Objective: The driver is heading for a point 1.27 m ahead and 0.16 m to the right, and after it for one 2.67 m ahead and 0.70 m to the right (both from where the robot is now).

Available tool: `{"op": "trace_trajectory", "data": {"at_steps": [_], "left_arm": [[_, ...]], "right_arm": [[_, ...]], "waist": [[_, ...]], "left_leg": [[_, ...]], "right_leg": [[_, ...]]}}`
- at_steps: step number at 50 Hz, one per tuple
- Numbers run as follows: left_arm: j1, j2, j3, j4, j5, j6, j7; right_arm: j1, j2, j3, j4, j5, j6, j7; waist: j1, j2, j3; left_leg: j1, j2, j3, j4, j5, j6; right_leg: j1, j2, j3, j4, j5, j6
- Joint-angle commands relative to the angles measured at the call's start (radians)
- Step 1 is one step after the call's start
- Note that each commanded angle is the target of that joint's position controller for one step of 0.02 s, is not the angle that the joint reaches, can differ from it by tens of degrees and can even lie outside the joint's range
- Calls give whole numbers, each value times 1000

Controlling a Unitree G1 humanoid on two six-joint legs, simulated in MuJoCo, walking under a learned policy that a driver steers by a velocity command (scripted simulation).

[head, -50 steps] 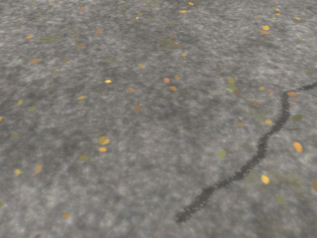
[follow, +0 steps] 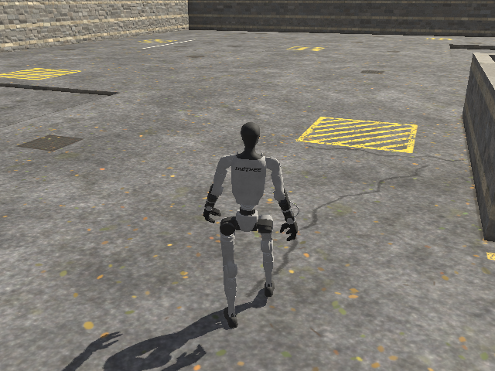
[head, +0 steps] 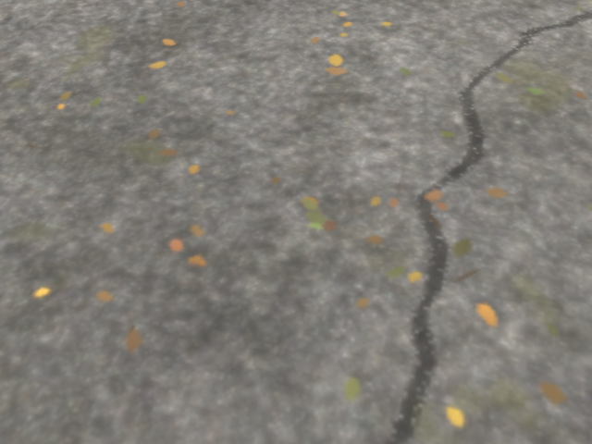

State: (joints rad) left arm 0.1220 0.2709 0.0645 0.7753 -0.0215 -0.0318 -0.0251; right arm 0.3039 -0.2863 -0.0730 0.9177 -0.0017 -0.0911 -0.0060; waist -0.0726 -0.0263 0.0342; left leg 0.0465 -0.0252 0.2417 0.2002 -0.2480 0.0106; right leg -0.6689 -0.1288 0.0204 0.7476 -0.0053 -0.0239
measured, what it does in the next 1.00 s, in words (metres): walks ahead, turning right: right foot, then left foot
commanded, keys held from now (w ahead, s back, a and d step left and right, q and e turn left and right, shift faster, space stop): w+e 0.52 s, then w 0.48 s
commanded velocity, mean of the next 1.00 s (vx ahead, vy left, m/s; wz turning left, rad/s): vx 0.50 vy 0.00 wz -0.42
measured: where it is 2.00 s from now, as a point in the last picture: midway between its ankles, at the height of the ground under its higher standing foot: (381, 209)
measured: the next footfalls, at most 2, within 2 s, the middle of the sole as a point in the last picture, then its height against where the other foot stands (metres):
right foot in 0.14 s outside the picture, level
left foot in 0.62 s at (303, 406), level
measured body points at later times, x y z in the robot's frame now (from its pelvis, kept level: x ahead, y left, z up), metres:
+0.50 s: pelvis +0.28 -0.06 +0.00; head +0.31 -0.09 +0.45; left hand +0.41 +0.21 -0.10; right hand +0.43 -0.36 -0.08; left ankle +0.52 +0.06 -0.69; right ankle +0.21 -0.13 -0.74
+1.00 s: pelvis +0.56 -0.11 +0.01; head +0.59 -0.12 +0.45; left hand +0.85 +0.02 -0.08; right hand +0.44 -0.36 -0.12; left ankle +0.54 +0.01 -0.74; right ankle +0.65 -0.33 -0.69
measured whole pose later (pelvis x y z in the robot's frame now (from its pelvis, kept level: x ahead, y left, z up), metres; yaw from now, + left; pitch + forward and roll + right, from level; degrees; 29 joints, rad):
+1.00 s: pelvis +0.56 -0.11 +0.01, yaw -24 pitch +2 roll +1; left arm 0.10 0.27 0.04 0.67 -0.01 -0.07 -0.01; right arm 0.38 -0.27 -0.05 0.88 0.02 -0.08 0.02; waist -0.10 -0.04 0.02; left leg -0.04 -0.05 0.03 0.23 -0.23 0.04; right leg -0.64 -0.09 0.05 0.65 -0.02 0.00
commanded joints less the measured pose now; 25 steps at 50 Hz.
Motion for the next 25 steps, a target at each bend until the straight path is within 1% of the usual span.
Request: {"op": "trace_trajectory", "data": {"at_steps": [1,2,3,4,5,6,7,8,9,10,11,12,13,14,16,17,18,20,22,23,25], "left_arm": [[-118,36,-4,-112,-2,-12,-23],[-128,44,-2,-126,-2,-11,-28],[-122,57,4,-138,-2,-9,-31],[-94,78,14,-143,-2,-6,-33],[-12,110,32,-132,-4,-4,-32],[145,158,63,-93,-8,-2,-25],[330,246,105,-45,-12,9,-4],[301,365,119,-53,-19,4,4],[324,285,91,-93,-2,-16,-3],[291,221,72,-81,8,-32,-8],[232,190,63,-87,3,-40,-8],[153,154,52,-104,4,-40,-5],[106,127,40,-125,15,-40,1],[92,126,39,-133,20,-41,4],[107,149,44,-129,12,-46,15],[123,165,48,-124,10,-47,23],[140,174,51,-119,8,-46,30],[168,176,52,-110,4,-41,39],[199,181,54,-100,2,-36,43],[219,184,55,-93,0,-35,43],[246,178,55,-80,-5,-31,44]], "right_arm": [[-12,-178,-41,-56,16,6,-5],[-5,-186,-44,-53,21,15,-4],[-9,-197,-47,-56,24,23,-4],[-18,-212,-51,-61,27,31,-6],[-30,-222,-54,-67,30,40,-8],[-47,-215,-49,-75,34,49,-11],[-34,-177,-32,-93,13,44,-14],[41,-19,17,-158,-23,16,-2],[-56,-93,10,-171,18,-29,9],[-156,-144,-4,-202,56,-51,16],[-155,-134,1,-199,44,-62,12],[-144,-138,-5,-182,17,-62,5],[-120,-146,-12,-174,7,-51,6],[-110,-143,-15,-175,3,-37,9],[-118,-115,-10,-183,-11,-17,9],[-151,-102,-6,-196,-15,-12,7],[-193,-92,-1,-211,-15,-9,6],[-270,-71,8,-233,-11,-11,10],[-336,-60,15,-253,-3,-16,18],[-361,-64,14,-264,3,-19,22],[-384,-86,8,-278,10,-26,30]], "waist": [[-4,40,83],[0,47,80],[14,61,63],[39,84,27],[91,100,-32],[180,89,-114],[253,9,-213],[123,-256,-278],[190,-122,-399],[200,-69,-256],[155,-13,-179],[110,17,-127],[74,-2,-107],[58,-11,-98],[49,6,-78],[54,7,-61],[68,2,-43],[98,-24,-23],[127,-46,-12],[138,-51,-9],[143,-60,-9]], "left_leg": [[-8,318,-74,-71,273,151],[26,326,-62,-40,331,143],[50,328,-46,12,464,132],[66,327,-30,91,651,120],[60,316,-10,231,817,106],[-11,282,22,441,869,75],[-253,244,22,747,621,23],[-714,39,-59,1095,-296,-43],[-824,11,-308,1208,-361,-25],[-912,58,-318,1190,-255,2],[-875,104,-319,1105,-164,18],[-798,138,-323,1015,-108,11],[-723,160,-332,964,-66,5],[-682,160,-328,931,-45,-8],[-661,148,-305,846,0,-43],[-668,138,-297,784,48,-59],[-678,127,-293,705,109,-71],[-641,93,-289,533,248,-80],[-589,59,-280,408,340,-78],[-569,49,-282,377,361,-75],[-560,43,-308,327,353,-61]], "right_leg": [[-24,6,-39,-85,-18,-20],[-18,19,-56,-102,-59,-33],[17,44,-79,-115,-107,-50],[82,80,-110,-116,-159,-69],[199,127,-140,-122,-197,-94],[418,180,-156,-183,-153,-130],[741,116,-1,-203,-158,-185],[1038,-147,580,-303,-344,-364],[1088,-220,830,-459,-438,-406],[1011,-196,681,-482,-341,-349],[872,-151,547,-471,-241,-313],[730,-108,445,-476,-140,-284],[637,-78,384,-499,-62,-272],[581,-64,363,-520,-15,-274],[507,-42,298,-538,85,-282],[481,-28,272,-545,96,-278],[467,-13,252,-547,88,-267],[436,29,214,-539,16,-230],[417,41,214,-531,-56,-203],[419,33,231,-524,-78,-197],[466,9,280,-477,-109,-188]]}}
Velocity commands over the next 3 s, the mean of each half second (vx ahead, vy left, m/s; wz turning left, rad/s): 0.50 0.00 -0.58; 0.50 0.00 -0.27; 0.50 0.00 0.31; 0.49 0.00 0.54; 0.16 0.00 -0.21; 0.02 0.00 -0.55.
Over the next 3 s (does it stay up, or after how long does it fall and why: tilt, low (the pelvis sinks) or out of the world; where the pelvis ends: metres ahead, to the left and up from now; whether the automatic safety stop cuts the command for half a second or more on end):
stays up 1.24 -0.27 -0.01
